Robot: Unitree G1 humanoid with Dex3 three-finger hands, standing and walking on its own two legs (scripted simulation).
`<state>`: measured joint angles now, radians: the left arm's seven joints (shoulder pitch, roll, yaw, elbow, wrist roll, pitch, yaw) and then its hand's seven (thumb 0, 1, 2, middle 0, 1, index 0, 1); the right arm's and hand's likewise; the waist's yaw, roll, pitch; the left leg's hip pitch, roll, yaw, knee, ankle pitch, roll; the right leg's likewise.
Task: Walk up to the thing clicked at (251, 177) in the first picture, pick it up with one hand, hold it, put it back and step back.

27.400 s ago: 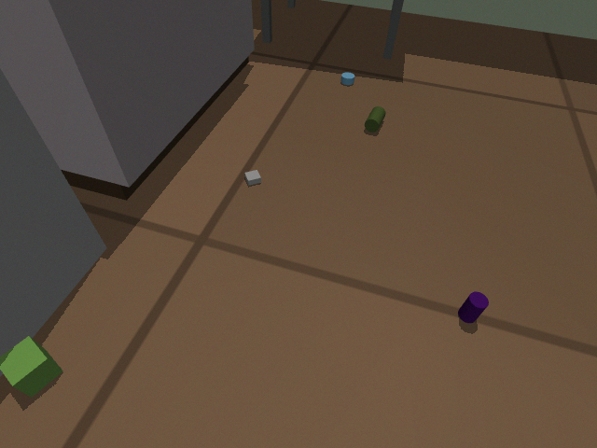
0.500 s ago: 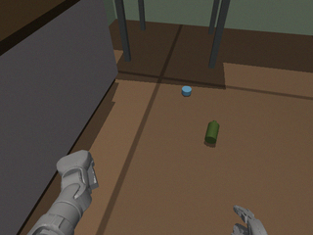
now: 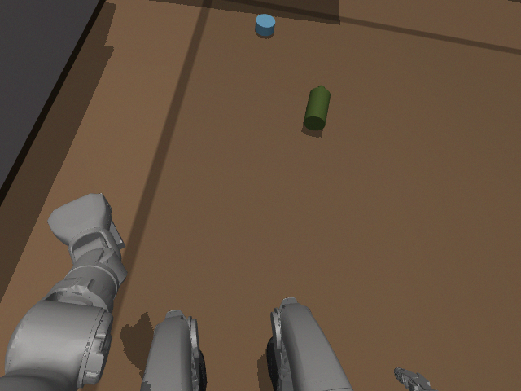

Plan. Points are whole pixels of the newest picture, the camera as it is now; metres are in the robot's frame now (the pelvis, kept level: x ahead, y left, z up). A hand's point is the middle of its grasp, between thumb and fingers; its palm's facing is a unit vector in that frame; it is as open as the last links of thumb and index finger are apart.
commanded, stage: crouch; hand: left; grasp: from above
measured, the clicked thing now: (99, 238) +0.40 +0.24 -0.17
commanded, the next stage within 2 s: lower in 1.30 s
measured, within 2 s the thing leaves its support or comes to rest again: neither
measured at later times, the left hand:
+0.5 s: hand (125, 253) +0.41 +0.24 -0.33, palm faces -0.39 -0.18 -0.90, open 9.0 cm
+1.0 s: hand (132, 258) +0.42 +0.24 -0.41, palm faces -0.40 -0.19 -0.90, open 9.0 cm
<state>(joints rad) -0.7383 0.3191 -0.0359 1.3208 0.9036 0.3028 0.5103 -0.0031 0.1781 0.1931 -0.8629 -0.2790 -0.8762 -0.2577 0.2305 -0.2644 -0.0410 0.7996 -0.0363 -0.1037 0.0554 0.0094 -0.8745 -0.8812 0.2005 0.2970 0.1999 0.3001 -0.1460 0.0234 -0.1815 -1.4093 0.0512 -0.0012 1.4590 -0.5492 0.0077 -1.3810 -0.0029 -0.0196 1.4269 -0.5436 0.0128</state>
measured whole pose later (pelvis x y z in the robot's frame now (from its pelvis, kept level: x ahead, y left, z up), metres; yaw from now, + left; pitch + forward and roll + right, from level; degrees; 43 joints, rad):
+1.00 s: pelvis -0.03 -0.01 -0.25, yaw -4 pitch +35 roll -5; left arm -0.97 0.59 0.15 1.53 1.04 0.06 0.49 0.00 0.23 0.08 -0.89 -0.19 -0.90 -0.16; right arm 0.15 -0.27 0.02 0.84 -0.15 -0.17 0.18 0.01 -0.89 -0.89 0.20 0.30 0.20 0.30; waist -0.22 0.01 -0.08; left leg -2.23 0.06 -0.09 2.29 -0.67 0.00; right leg -2.19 0.01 -0.07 2.24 -0.66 0.00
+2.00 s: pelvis -0.03 +0.00 -0.30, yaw -8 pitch +31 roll -9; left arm -1.04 0.76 0.26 1.71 1.11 -0.02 0.61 -0.01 0.17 0.21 -0.90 -0.17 -0.91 -0.18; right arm 0.14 -0.30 0.11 0.81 -0.23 -0.24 0.29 0.00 -0.90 -0.89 0.20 0.30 0.20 0.30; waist -0.30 -0.04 0.07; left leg -2.36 0.06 -0.17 2.51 -0.71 0.00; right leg -2.29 0.03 -0.13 2.40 -0.67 0.01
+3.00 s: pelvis -0.03 +0.00 -0.31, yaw -12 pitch +26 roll -13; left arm -1.06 0.94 0.26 1.86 1.09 -0.06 0.71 -0.01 0.15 0.23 -0.89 -0.23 -0.90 -0.24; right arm 0.11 -0.34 0.24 0.78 -0.27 -0.38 0.38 0.00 -0.90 -0.89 0.20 0.30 0.20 0.30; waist -0.37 -0.12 0.18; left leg -2.34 0.05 -0.25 2.57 -0.72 0.01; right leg -2.23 0.05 -0.19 2.40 -0.65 0.03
